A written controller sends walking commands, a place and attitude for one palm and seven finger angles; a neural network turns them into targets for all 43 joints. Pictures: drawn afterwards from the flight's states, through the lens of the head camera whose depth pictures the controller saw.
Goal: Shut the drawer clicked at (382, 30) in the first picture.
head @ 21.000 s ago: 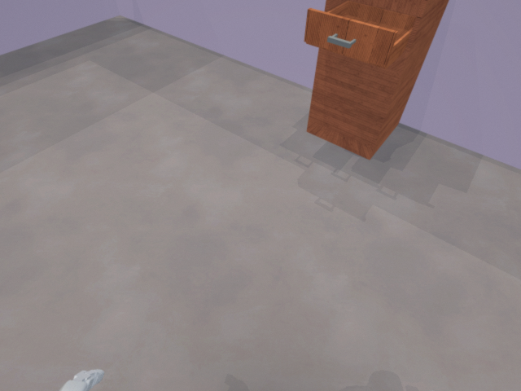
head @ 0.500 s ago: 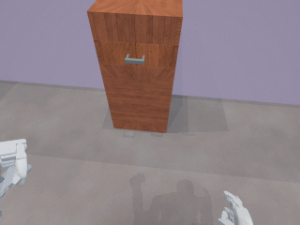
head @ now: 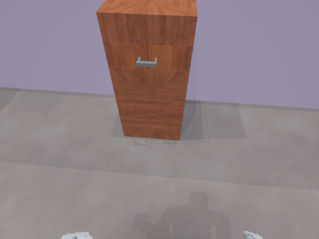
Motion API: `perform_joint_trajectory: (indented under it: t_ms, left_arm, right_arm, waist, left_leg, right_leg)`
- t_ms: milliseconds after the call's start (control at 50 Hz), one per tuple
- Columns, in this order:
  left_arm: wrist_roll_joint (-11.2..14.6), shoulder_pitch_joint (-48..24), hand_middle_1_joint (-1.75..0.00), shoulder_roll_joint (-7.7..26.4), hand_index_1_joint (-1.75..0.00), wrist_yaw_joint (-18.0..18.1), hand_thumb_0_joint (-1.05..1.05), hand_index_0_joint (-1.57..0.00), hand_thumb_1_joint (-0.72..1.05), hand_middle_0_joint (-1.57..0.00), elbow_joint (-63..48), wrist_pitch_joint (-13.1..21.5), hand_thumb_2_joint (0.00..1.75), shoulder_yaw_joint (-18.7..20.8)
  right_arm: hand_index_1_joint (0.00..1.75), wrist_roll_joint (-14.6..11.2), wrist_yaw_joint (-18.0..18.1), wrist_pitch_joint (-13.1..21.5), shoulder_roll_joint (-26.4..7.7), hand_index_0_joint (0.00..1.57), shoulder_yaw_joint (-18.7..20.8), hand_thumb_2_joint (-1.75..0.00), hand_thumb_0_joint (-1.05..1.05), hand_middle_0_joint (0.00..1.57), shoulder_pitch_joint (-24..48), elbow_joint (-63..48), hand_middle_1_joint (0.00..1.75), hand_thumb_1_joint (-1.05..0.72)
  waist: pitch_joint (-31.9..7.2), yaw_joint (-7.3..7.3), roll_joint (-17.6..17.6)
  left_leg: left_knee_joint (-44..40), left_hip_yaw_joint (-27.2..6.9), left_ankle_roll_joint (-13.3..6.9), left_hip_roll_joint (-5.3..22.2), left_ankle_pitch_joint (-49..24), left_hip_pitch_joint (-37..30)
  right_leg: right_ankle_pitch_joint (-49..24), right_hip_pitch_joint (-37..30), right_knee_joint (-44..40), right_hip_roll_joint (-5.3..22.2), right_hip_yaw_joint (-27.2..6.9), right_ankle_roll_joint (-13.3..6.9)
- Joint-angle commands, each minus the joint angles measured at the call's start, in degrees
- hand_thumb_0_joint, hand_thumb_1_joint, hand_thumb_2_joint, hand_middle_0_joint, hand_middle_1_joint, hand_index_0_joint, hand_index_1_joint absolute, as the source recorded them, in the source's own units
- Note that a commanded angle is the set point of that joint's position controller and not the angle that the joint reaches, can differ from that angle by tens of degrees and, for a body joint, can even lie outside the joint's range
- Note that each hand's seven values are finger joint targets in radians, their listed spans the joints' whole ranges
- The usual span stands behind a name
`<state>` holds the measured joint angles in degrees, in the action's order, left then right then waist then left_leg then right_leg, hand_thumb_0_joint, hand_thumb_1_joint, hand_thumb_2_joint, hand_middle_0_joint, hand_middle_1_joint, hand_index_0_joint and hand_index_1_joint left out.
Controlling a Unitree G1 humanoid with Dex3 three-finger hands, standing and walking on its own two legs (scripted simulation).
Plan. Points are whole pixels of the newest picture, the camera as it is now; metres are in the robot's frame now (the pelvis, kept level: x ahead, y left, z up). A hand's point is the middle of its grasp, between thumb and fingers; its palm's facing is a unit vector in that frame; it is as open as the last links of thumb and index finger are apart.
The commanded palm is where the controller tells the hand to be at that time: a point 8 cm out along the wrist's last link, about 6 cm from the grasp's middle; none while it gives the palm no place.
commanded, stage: let the arm hang, fingers relaxed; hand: left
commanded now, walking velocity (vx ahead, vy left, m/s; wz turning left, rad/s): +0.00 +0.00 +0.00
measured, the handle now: (147, 61) +0.91 +0.09 -0.06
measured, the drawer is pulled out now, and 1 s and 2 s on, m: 0.00 0.00 0.00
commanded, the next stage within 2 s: look to check the result in 0.86 s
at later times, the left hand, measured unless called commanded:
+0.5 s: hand out of the picture -0.03 +0.19 -0.16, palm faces +0.02 -0.97 -0.23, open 6.8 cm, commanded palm none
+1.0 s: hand out of the picture +0.01 +0.17 -0.16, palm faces +0.02 -0.98 -0.21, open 7.3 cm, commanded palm none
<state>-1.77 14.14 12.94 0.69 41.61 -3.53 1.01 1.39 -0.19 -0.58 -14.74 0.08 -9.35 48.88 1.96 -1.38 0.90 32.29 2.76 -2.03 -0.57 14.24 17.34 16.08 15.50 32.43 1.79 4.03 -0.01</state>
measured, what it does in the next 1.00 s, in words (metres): stands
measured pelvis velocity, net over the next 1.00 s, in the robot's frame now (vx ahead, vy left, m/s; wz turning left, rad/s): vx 0.01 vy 0.00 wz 0.00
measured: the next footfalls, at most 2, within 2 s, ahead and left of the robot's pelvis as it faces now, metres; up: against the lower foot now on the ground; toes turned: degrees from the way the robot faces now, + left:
none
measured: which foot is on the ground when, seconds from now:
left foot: down 0.00-1.00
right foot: down 0.00-1.00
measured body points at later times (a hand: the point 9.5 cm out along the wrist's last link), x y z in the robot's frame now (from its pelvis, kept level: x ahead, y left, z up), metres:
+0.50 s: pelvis +0.00 +0.01 +0.01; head +0.02 +0.00 +0.46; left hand -0.03 +0.24 -0.14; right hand -0.02 -0.20 -0.16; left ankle +0.03 +0.10 -0.73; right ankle +0.01 -0.12 -0.73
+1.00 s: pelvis +0.01 +0.00 +0.01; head +0.03 -0.01 +0.46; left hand +0.01 +0.23 -0.15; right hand +0.00 -0.22 -0.15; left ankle +0.03 +0.10 -0.73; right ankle +0.01 -0.12 -0.73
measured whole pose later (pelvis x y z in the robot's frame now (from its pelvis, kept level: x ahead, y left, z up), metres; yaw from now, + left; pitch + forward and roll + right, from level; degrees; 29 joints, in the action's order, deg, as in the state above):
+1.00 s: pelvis +0.01 +0.00 +0.01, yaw +0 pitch -2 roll +0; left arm -0.7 14.3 9.0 1.8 65.6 0.1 0.9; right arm 0.8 1.9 -0.4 -8.1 0.8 -15.8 65.5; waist 3.8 -0.6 0.9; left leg 23.2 2.7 -1.6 -0.4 10.7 10.9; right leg 12.3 9.0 23.1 1.1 4.1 -0.4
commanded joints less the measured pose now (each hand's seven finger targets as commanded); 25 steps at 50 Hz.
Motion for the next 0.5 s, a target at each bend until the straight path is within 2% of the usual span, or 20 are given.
perform_joint_trajectory:
  t_ms: [0, 20, 60, 120, 160, 180, 280, 300, 340, 480]
  left_arm:
    - [0.72, 1.04, -1.04, 7.82, -1.04, 0.20, 0.00, -0.88, 0.90, -0.88, 5.12, 3.09, 0.90, 0.80]
    - [0.85, 1.63, -0.99, 7.53, -0.99, 0.19, 0.00, -0.84, 0.90, -0.84, 7.48, 3.15, 0.90, 0.60]
    - [0.95, 2.67, -0.91, 6.54, -0.91, 0.28, 0.00, -0.76, 0.90, -0.76, 11.46, 3.26, 0.90, 0.85]
    - [0.93, 3.58, -0.78, 6.25, -0.78, 0.24, 0.00, -0.64, 0.90, -0.64, 15.13, 3.44, 0.90, 0.87]
    - [1.09, 3.94, -0.69, 6.05, -0.69, 0.27, 0.00, -0.56, 0.90, -0.56, 17.14, 3.70, 0.90, 0.62]
    - [1.08, 3.97, -0.65, 6.00, -0.65, 0.36, 0.00, -0.52, 0.90, -0.52, 17.86, 3.77, 0.90, 0.54]
    - [1.15, 5.65, -0.43, 4.94, -0.43, 0.73, 0.00, -0.32, 0.90, -0.32, 21.31, 3.88, 0.90, 0.18]
    - [1.18, 5.59, -0.39, 4.53, -0.39, 0.81, 0.00, -0.28, 0.90, -0.28, 21.89, 3.79, 0.90, 0.11]
    - [1.18, 5.91, -0.30, 4.00, -0.30, 0.93, 0.00, -0.20, 0.90, -0.20, 22.61, 3.68, 0.90, 0.00]
    - [1.00, 6.41, -0.30, 2.45, -0.30, 1.27, 0.00, -0.20, 0.90, -0.20, 23.15, 3.82, 0.90, 0.10]
  right_arm:
    - [0.30, -0.05, 0.53, 0.68, -4.93, 0.20, 0.60, -0.90, 0.00, 0.20, -0.31, 0.55, 0.30, -0.90]
    - [0.30, -0.11, 0.66, 0.50, -4.46, 0.20, 0.53, -0.90, 0.00, 0.20, -1.07, 1.90, 0.30, -0.90]
    - [0.30, 0.01, 0.97, 0.16, -3.23, 0.20, 0.80, -0.90, 0.00, 0.20, -3.06, 4.40, 0.30, -0.90]
    - [0.30, -0.12, 1.22, -0.01, -2.78, 0.20, 1.32, -0.90, 0.00, 0.20, -6.03, 6.95, 0.30, -0.90]
    - [0.30, -0.31, 1.41, 0.16, -2.78, 0.20, 1.50, -0.90, 0.00, 0.20, -7.78, 8.66, 0.30, -0.90]
    - [0.30, -0.44, 1.49, 0.17, -2.85, 0.20, 1.60, -0.90, 0.00, 0.20, -8.42, 9.19, 0.30, -0.90]
    - [0.30, -0.76, 1.91, 0.56, -1.60, 0.20, 1.48, -0.90, 0.00, 0.20, -10.97, 12.15, 0.30, -0.90]
    - [0.30, -0.74, 1.94, 0.56, -0.71, 0.20, 1.36, -0.90, 0.00, 0.20, -11.11, 12.82, 0.30, -0.90]
    - [0.30, -0.68, 1.99, 0.41, -0.42, 0.20, 1.37, -0.90, 0.00, 0.20, -11.44, 13.48, 0.30, -0.90]
    - [0.30, -0.61, 1.98, 0.57, 1.33, 0.20, 1.32, -0.90, 0.00, 0.20, -12.01, 14.42, 0.30, -0.90]
  waist:
    - [-1.42, 1.98, 4.40]
    - [-1.00, 1.92, 4.73]
    - [-0.51, 1.73, 9.02]
    - [-1.58, 1.66, 5.02]
    - [-2.07, 1.39, 2.37]
    - [-1.01, 1.37, 1.55]
    - [-0.29, 1.49, -0.28]
    - [0.49, 1.42, -1.11]
    - [2.17, 1.31, -0.43]
    - [2.67, 1.38, -0.58]
  left_leg:
    - [-12.92, -9.00, -0.52, 6.46, -1.59, 1.04]
    - [-13.57, -8.57, -0.31, 6.03, 1.68, 0.51]
    - [-14.82, -8.25, -0.18, 5.80, 6.56, 0.70]
    - [-15.34, -8.72, -0.50, 6.11, 8.12, -0.28]
    - [-14.96, -8.57, -0.69, 6.31, 5.64, -2.00]
    - [-14.99, -8.63, -0.73, 6.56, 4.73, -2.20]
    - [-15.27, -8.53, -1.10, 7.09, 0.21, -3.74]
    - [-15.46, -8.28, -1.04, 7.04, 0.18, -3.72]
    - [-15.75, -8.03, -0.90, 6.76, 1.99, -3.44]
    - [-15.56, -7.31, -0.74, 6.32, 0.38, -3.63]
  right_leg:
    - [0.02, -5.12, -10.14, 3.65, -6.06, -2.30]
    - [1.49, -4.56, -11.31, 3.72, -6.41, -2.50]
    - [2.65, -4.63, -12.75, 3.57, -6.25, -2.92]
    - [2.66, -5.24, -13.69, 3.52, -5.42, -3.03]
    - [1.62, -4.74, -13.92, 3.84, -5.40, -3.22]
    - [1.30, -4.14, -13.84, 3.73, -4.95, -3.20]
    - [-1.39, -4.22, -13.22, 3.92, -4.24, -2.96]
    - [-1.09, -3.90, -13.28, 4.11, -4.20, -2.93]
    - [0.45, -2.62, -13.61, 4.10, -4.33, -2.82]
    - [-0.52, -2.39, -13.35, 3.99, -4.53, -2.48]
